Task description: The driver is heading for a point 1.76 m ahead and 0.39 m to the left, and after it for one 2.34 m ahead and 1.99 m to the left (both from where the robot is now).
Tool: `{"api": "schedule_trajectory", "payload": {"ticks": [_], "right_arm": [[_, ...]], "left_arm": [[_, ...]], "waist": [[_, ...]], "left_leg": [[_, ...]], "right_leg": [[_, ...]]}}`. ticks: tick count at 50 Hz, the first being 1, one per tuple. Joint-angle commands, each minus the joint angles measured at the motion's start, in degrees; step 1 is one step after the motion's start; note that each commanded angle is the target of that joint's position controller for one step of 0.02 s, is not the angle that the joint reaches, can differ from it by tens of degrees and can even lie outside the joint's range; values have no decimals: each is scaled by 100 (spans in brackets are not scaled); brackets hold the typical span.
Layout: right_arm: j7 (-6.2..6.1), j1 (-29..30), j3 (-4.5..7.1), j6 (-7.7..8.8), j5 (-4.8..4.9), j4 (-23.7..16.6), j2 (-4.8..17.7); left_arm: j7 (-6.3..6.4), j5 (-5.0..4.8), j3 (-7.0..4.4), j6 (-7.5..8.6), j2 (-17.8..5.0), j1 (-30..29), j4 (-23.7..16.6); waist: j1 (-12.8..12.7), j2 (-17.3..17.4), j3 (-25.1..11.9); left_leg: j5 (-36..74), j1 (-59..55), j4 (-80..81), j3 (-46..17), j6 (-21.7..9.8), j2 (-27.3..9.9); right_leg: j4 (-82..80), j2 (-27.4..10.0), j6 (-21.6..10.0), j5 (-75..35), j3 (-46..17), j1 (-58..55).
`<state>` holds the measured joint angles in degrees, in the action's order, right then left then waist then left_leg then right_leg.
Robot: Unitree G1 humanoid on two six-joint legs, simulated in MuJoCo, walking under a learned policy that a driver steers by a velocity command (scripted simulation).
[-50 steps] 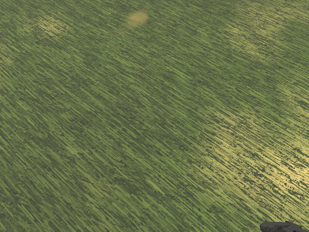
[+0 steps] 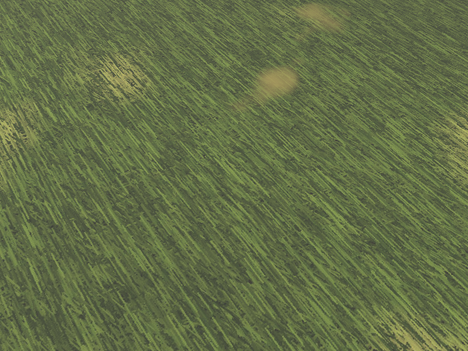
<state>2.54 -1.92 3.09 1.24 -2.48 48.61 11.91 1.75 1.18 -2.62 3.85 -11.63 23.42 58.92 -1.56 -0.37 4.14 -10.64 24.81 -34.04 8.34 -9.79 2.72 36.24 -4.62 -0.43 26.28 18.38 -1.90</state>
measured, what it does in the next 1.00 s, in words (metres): walks ahead, turning left: right foot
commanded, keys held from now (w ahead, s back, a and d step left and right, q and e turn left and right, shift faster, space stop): w+q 0.46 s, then w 0.54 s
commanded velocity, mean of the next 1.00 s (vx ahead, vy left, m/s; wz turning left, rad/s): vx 0.50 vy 0.00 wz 0.39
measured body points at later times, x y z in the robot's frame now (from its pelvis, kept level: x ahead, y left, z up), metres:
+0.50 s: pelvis +0.28 +0.00 +0.01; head +0.31 +0.01 +0.46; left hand +0.44 +0.28 -0.07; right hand +0.31 -0.29 -0.12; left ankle +0.10 +0.05 -0.71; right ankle +0.45 -0.07 -0.71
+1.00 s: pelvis +0.52 +0.09 +0.02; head +0.54 +0.11 +0.47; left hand +0.37 +0.30 -0.12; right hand +0.80 -0.03 -0.07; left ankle +0.58 +0.22 -0.71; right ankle +0.45 -0.07 -0.72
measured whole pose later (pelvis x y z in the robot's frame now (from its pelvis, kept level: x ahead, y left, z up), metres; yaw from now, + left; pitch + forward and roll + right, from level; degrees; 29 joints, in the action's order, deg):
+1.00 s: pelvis +0.52 +0.09 +0.02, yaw +23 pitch +2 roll -2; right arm 2.2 -2.4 0.2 2.4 -2.1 43.5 13.3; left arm -0.9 0.7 -2.2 4.4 -13.4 25.4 54.6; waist -4.6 1.2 1.2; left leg -8.6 26.4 -30.7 3.1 -3.3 -1.8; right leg 16.4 1.3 -0.4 19.2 3.7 -1.5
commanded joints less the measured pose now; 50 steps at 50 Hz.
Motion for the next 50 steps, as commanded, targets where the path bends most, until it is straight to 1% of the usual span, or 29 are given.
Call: {"api": "schedule_trajectory", "payload": {"ticks": [1, 2, 3, 4, 5, 6, 7, 10, 15, 20, 22, 23, 24, 25, 26, 27, 28, 29, 30, 31, 32, 33, 36, 40, 42, 45, 48, 49, 50], "right_arm": [[-140, -1996, 534, -34, 59, 192, 1766], [-178, -1906, 485, -93, 159, 223, 1626], [-220, -1617, 415, -80, 185, 234, 1352], [-240, -1352, 344, -39, 171, 202, 1076], [-273, -1191, 287, 15, 215, 181, 925], [-283, -1134, 251, 82, 238, 156, 853], [-275, -1220, 242, 153, 263, 164, 867], [-254, -1575, 279, 241, 267, 217, 1087], [-263, -2179, 277, 201, 230, 212, 1124], [-320, -2531, 283, 177, 165, 184, 1200], [-368, -2379, 307, 182, 147, 105, 1298], [-376, -2157, 325, 191, 140, 30, 1374], [-357, -2005, 339, 220, 132, -14, 1449], [-310, -1956, 328, 259, 160, -5, 1424], [-257, -2071, 223, 310, 199, -117, 1064], [-248, -2794, 117, 308, 366, -245, 495], [-283, -2943, 152, 258, 179, -79, 932], [-264, -2603, 163, 222, 119, -24, 985], [-223, -2191, 132, 218, 91, -90, 922], [-183, -2011, 124, 195, 75, -151, 865], [-138, -1980, 111, 144, 25, -180, 835], [-109, -2006, 95, 97, 8, -168, 788], [-62, -1705, 54, 36, -3, -272, 717], [13, -698, -78, 58, -1, -593, 582], [38, -254, -161, 89, 33, -714, 470], [12, 105, -185, 117, 68, -813, 534], [-47, 112, -152, 154, 62, -862, 652], [-71, -143, -126, 179, 37, -786, 679], [-110, -733, -75, 231, -7, -572, 734]], "left_arm": [[-142, -95, -141, 99, -619, -254, -990], [-169, -25, -184, 169, -908, -968, -1141], [-195, -95, -152, 250, -817, -1012, -1186], [-176, -88, -154, 265, -773, -844, -1073], [-168, 24, -158, 183, -754, -766, -1070], [-183, 118, -142, 63, -687, -629, -1040], [-206, 159, -147, -36, -666, -626, -1074], [-253, 155, -124, -186, -600, -1056, -1292], [-291, 114, -73, -184, -640, -2284, -1773], [-335, 42, 9, -91, -693, -2997, -2142], [-321, 22, -4, -44, -816, -2804, -2180], [-297, 10, -32, -17, -906, -2428, -2097], [-248, 10, -92, 18, -1046, -1817, -1905], [-183, 33, -157, 83, -1173, -990, -1664], [-88, 156, -236, 136, -1502, -133, -1595], [-73, 278, -341, 97, -2033, -48, -1605], [-132, 117, -316, 16, -1708, -339, -1592], [-163, 55, -196, 4, -1164, -813, -1672], [-196, 53, -116, 25, -851, -1044, -1652], [-190, 69, -85, 52, -783, -1065, -1583], [-183, 52, -69, 89, -770, -986, -1473], [-204, 25, -72, 143, -802, -860, -1370], [-252, -45, -103, 270, -900, -562, -1173], [-259, -60, -100, 228, -880, -356, -1011], [-269, -67, -115, 211, -938, -190, -920], [-274, -56, -149, 182, -1075, 108, -780], [-247, -35, -174, 118, -1165, 173, -684], [-235, -40, -178, 91, -1192, 137, -663], [-229, -62, -162, 61, -1155, 122, -629]], "waist": [[752, 1318, -1826], [843, 338, -1208], [623, 121, -624], [324, -188, -270], [138, -178, -196], [23, -78, -291], [-12, -28, -350], [52, 121, -275], [495, 348, -109], [736, 456, -113], [555, 520, -137], [335, 554, -213], [80, 526, -481], [-321, 243, -917], [-611, -223, -1659], [-168, -1597, -2187], [6, -1188, -1943], [111, -472, -1075], [97, -89, -620], [155, -256, -462], [215, -486, -401], [251, -571, -433], [279, -517, -437], [128, -467, -166], [4, -484, -110], [-118, -495, -115], [-48, -520, -112], [93, -491, -202], [373, -288, -461]], "left_leg": [[-845, -4175, 1775, -5063, -1633, -2289], [-600, -3815, 1962, -4416, -1424, -2154], [-100, -3082, 2022, -3697, -1217, -2034], [664, -2444, 2083, -3156, -930, -1718], [1267, -2057, 2105, -2725, -775, -1424], [1599, -1853, 2121, -2450, -708, -1229], [1936, -1793, 2114, -2345, -716, -1119], [2169, -1647, 2183, -2178, -645, -913], [2007, -2090, 2174, -2416, -424, -835], [2536, -2666, 1789, -2697, -352, -960], [2731, -2635, 1573, -2857, -190, -1042], [3040, -2412, 1359, -2843, -54, -1013], [3681, -2271, 863, -2760, 63, -929], [3788, -2062, -173, -2478, 192, -619], [2435, -1375, -1671, -2164, 305, -276], [-1768, 319, -3288, -1595, 502, 683], [-1853, 832, -3913, -1691, 431, 347], [-1291, 894, -3948, -1658, 456, 65], [-951, 821, -3653, -1585, 489, -107], [-840, 719, -3386, -1546, 521, -231], [-808, 567, -3202, -1515, 572, -293], [-789, 464, -3120, -1478, 603, -278], [-580, 764, -2776, -1376, 696, -334], [218, 1044, -1560, -943, 882, -659], [528, 763, -839, -722, 916, -668], [539, 411, -213, -517, 860, -558], [145, 103, 167, -465, 659, -454], [30, -287, 397, -412, 575, -335], [113, -1085, 819, -366, 463, -189]], "right_leg": [[4860, 689, 53, 438, -1152, 3917], [4801, 264, -40, -71, -1982, 4558], [4336, 25, -82, -620, -1990, 4498], [3765, -154, -82, -850, -1995, 4153], [3441, -232, -5, -899, -2007, 3818], [3233, -266, 76, -957, -2019, 3506], [3103, -242, 155, -954, -1973, 3437], [2498, -218, 337, -1330, -1824, 3683], [1156, -75, 401, -2237, -1814, 4223], [132, 233, 252, -2429, -1837, 4080], [-298, 318, 121, -2261, -1945, 3511], [-524, 419, 28, -2052, -1941, 2859], [-614, 590, -84, -1842, -1840, 2030], [-972, 567, -233, -2007, -1795, 966], [-1111, -473, -496, -1051, -2837, -295], [-1698, -1975, -1162, -749, -5584, -1458], [-2047, -1979, -1372, -112, -6475, -978], [-2142, -1734, -1288, 57, -5544, -147], [-2230, -1382, -1156, -468, -4676, 458], [-2314, -1109, -1010, -1061, -4076, 744], [-2388, -917, -948, -1609, -3658, 963], [-2409, -845, -957, -2132, -3407, 1029], [-2588, -850, -1101, -2709, -3011, 933], [-2950, -664, -1088, -2470, -2503, 983], [-2953, -570, -1027, -2651, -2269, 1042], [-2751, -682, -964, -3062, -2201, 818], [-2375, -901, -893, -3532, -2272, 463], [-2023, -888, -838, -3995, -2218, 412], [-1229, -691, -737, -4551, -1990, 486]]}}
